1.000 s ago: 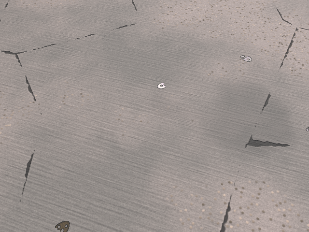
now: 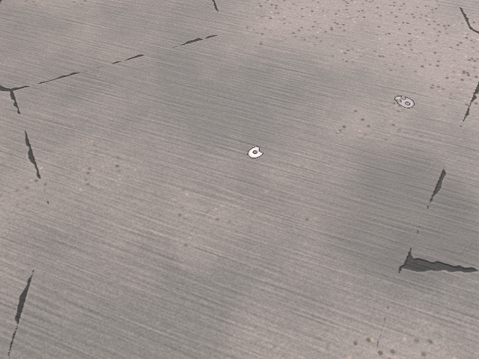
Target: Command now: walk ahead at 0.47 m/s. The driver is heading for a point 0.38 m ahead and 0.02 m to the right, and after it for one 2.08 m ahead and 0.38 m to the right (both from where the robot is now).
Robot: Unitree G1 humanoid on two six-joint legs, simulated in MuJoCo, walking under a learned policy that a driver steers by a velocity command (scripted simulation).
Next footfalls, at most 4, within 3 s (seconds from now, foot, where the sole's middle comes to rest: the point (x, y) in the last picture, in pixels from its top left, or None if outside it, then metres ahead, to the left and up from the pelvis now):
0.06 left None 0.21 0.07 -0.77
0.58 right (295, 345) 0.49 -0.07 -0.77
0.94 left None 0.42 0.13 -0.77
2.62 left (254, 213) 0.90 0.05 -0.77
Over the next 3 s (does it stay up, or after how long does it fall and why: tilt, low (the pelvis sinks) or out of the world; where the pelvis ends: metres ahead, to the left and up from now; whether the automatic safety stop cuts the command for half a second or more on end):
stays up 0.94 0.00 0.01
